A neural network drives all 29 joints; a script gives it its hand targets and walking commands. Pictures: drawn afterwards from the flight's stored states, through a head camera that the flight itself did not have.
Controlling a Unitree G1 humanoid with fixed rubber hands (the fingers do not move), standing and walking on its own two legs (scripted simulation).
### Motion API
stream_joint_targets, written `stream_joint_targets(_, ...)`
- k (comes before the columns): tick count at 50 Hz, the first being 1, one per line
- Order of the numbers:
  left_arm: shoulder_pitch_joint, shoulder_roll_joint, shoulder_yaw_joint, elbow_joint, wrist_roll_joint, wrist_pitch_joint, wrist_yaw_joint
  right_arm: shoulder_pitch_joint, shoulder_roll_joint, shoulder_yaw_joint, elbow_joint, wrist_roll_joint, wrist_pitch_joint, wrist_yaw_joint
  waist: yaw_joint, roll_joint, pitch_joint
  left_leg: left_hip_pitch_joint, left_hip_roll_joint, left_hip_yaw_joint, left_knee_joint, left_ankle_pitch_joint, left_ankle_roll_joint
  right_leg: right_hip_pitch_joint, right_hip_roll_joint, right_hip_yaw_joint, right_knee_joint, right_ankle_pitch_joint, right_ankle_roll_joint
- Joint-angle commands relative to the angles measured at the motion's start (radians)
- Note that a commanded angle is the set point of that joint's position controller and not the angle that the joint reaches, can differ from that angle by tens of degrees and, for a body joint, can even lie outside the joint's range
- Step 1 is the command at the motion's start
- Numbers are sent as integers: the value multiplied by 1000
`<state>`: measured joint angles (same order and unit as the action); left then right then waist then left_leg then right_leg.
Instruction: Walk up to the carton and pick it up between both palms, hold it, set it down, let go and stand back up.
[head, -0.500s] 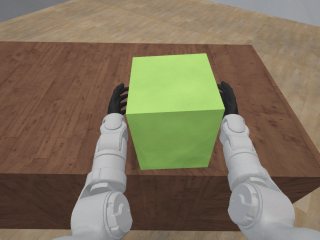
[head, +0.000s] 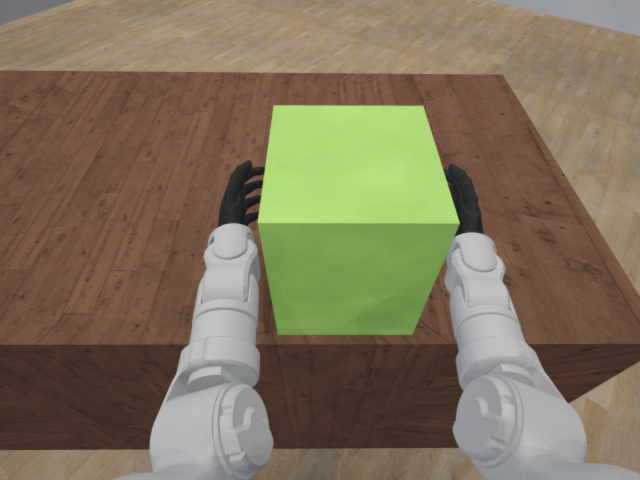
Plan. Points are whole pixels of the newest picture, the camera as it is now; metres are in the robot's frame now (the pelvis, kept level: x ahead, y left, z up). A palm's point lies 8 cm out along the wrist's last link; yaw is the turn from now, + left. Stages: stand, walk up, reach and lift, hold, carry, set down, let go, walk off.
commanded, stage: set down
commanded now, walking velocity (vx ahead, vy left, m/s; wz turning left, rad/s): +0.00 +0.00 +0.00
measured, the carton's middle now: (346, 226) +0.43 -0.03 +0.06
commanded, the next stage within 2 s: none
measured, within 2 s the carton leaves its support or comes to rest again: neither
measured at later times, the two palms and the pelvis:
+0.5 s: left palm (236, 224) +0.41 +0.11 +0.10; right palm (463, 229) +0.39 -0.18 +0.09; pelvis +0.00 +0.00 +0.00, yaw -1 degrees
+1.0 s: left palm (238, 226) +0.43 +0.11 +0.07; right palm (457, 230) +0.41 -0.18 +0.07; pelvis +0.00 +0.00 +0.00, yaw -3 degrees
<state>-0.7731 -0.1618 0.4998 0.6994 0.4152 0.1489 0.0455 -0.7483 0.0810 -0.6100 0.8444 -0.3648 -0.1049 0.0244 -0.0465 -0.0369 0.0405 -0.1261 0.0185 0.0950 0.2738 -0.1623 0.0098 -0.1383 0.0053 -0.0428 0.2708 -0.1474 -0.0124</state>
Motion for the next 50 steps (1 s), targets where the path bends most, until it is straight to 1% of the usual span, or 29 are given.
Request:
stream_joint_targets(1, -418, -352, -244, -17, -15, -14, -82, -445, 362, 268, 10, -33, -30, 134, 3, 10, -433, 169, 13, 1, 12, 239, -12, 101, 9, -68, 24, 370, 69)
stream_joint_targets(2, -416, -349, -240, -2, -18, -12, -84, -436, 365, 272, 13, -27, -31, 133, 15, -1, -423, 166, 13, 3, 15, 243, -11, 102, 8, -63, 26, 377, 70)
stream_joint_targets(3, -404, -333, -239, -5, -14, -8, -83, -433, 350, 270, 19, -18, -26, 134, 12, 23, -423, 164, 7, 1, 13, 243, -12, 98, 4, -65, 28, 388, 68)
stream_joint_targets(4, -390, -334, -231, -3, -8, -7, -85, -432, 358, 280, 6, -23, -27, 136, 18, 5, -400, 155, 7, -2, 17, 251, -7, 102, 9, -67, 33, 397, 76)
stream_joint_targets(5, -393, -333, -219, 8, 1, -8, -86, -436, 360, 286, 3, -18, -26, 139, 35, 9, -399, 135, 9, 3, 5, 195, -5, 116, 7, -65, 25, 348, 73)
stream_joint_targets(9, -352, -328, -199, 7, 21, -4, -87, -410, 359, 284, -13, -18, -20, 139, 48, 13, -356, 101, 6, 11, -10, 196, 8, 141, -2, -49, 32, 371, 78)
stream_joint_targets(12, -360, -333, -216, -25, 4, -6, -101, -387, 360, 280, -14, -31, -15, 135, 19, -2, -368, 109, 0, 18, -16, 163, 18, 129, -3, -52, 27, 368, 83)
stream_joint_targets(13, -366, -341, -222, -24, 3, -13, -97, -397, 359, 283, -24, -31, -24, 133, 23, 18, -393, 113, 2, 11, -12, 164, 7, 121, -2, -52, 28, 353, 80)
stream_joint_targets(15, -356, -336, -211, -2, 6, -15, -96, -400, 361, 279, -18, -41, -24, 134, 32, -6, -368, 132, 4, 11, 1, 204, 5, 121, 6, -57, 25, 369, 79)
stream_joint_targets(17, -332, -342, -203, -6, 22, -12, -101, -373, 373, 270, -24, -46, -19, 133, 32, 9, -359, 114, 1, 9, -5, 202, 2, 138, 0, -55, 25, 366, 71)
stream_joint_targets(18, -337, -332, -200, 0, 16, -14, -103, -384, 366, 277, -29, -51, -20, 134, 35, -15, -363, 104, -1, 16, -5, 192, 11, 146, 1, -55, 27, 372, 78)
stream_joint_targets(20, -332, -320, -190, 5, 17, -16, -109, -373, 364, 269, -14, -51, -11, 135, 28, -14, -334, 95, 1, 6, -14, 151, 16, 141, 2, -54, 21, 333, 78)
stream_joint_targets(22, -338, -337, -192, 2, 32, -17, -105, -356, 352, 253, 10, -55, -12, 139, 23, 20, -330, 140, 7, 4, -6, 179, 3, 82, 9, -64, 13, 281, 68)
stream_joint_targets(24, -321, -327, -184, 5, 39, -17, -106, -346, 363, 256, -17, -62, -9, 141, 29, 10, -333, 154, 7, 3, -1, 199, 6, 61, 7, -63, 12, 292, 73)
stream_joint_targets(28, -293, -334, -198, -3, 39, -14, -99, -326, 340, 248, 6, -50, -10, 141, 28, 35, -315, 165, 6, 9, 11, 233, -6, 58, 7, -64, 12, 309, 63)
stream_joint_targets(29, -280, -325, -183, 2, 44, -12, -101, -319, 348, 261, -13, -49, -5, 142, 42, 30, -297, 145, 3, 17, 6, 204, 4, 78, 1, -60, 9, 305, 68)
stream_joint_targets(30, -286, -313, -171, 27, 29, -13, -110, -334, 345, 270, -28, -48, 0, 142, 35, -15, -293, 129, 4, 11, 0, 178, 21, 78, 3, -55, 15, 312, 80)
stream_joint_targets(33, -280, -299, -158, 0, 40, -14, -114, -319, 338, 272, -22, -46, 12, 140, 49, 1, -296, 111, 2, 12, -15, 164, 25, 109, 0, -45, 23, 308, 83)
stream_joint_targets(36, -292, -277, -166, 0, 21, -24, -109, -309, 326, 260, -23, -54, 14, 136, 27, -5, -313, 115, 0, 13, -11, 173, 19, 89, 4, -47, 19, 291, 75)
stream_joint_targets(38, -304, -209, -149, 10, 28, -27, -94, -305, 255, 232, -10, -51, 23, 127, 36, 10, -322, 115, 1, 16, -11, 150, 16, 85, 4, -42, 13, 258, 66)
stream_joint_targets(39, -299, -159, -137, 4, 35, -28, -83, -277, 215, 213, 5, -45, 28, 117, 25, 28, -316, 134, -3, 25, -7, 155, 12, 82, 1, -36, 17, 267, 71)
stream_joint_targets(41, -300, -19, -114, -26, 8, -46, -43, -282, 68, 206, -21, 2, 22, 79, 36, 27, -348, 118, -5, 26, 8, 189, 7, 78, 4, -20, 24, 317, 72)
stream_joint_targets(42, -324, 43, -116, -10, -19, -60, -18, -305, -4, 207, -17, 28, 13, 58, 41, 27, -353, 96, 0, 22, 24, 208, 1, 75, 12, -17, 37, 331, 72)
stream_joint_targets(44, -375, 161, -181, 9, -116, -78, 50, -353, -153, 267, 30, 146, 5, 4, 46, 41, -395, 72, 2, 20, 48, 223, -10, 31, 24, -3, 49, 340, 56)
stream_joint_targets(45, -420, 158, -207, 43, -156, -91, 77, -416, -145, 313, 56, 204, 4, -13, 55, 37, -427, 46, 6, 10, 65, 230, -9, 1, 26, 6, 55, 338, 53)
stream_joint_targets(46, -469, 179, -241, 55, -203, -107, 99, -451, -162, 329, 79, 235, 0, -32, 44, 34, -495, 14, 4, 1, 84, 223, -8, -11, 23, 12, 66, 352, 49)
stream_joint_targets(48, -493, 209, -287, 119, -255, -131, 134, -505, -189, 387, 77, 305, 2, -48, 66, 34, -615, -20, 11, -5, 101, 220, -9, -40, 28, 24, 81, 354, 36)
stream_joint_targets(49, -524, 237, -310, 157, -288, -141, 145, -521, -221, 395, 88, 327, 6, -58, 61, 35, -665, -35, 16, -14, 124, 230, -6, -49, 26, 33, 96, 383, 31)
stream_joint_targets(50, -539, 247, -332, 160, -306, -156, 150, -541, -243, 394, 113, 356, 0, -66, 51, 59, -740, -52, 16, -12, 144, 254, -26, -42, 29, 30, 109, 408, 25)
